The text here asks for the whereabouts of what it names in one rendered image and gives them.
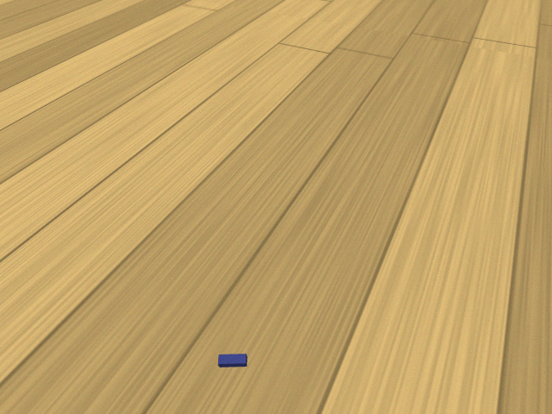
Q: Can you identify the small box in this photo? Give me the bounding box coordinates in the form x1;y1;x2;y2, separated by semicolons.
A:
218;354;248;367

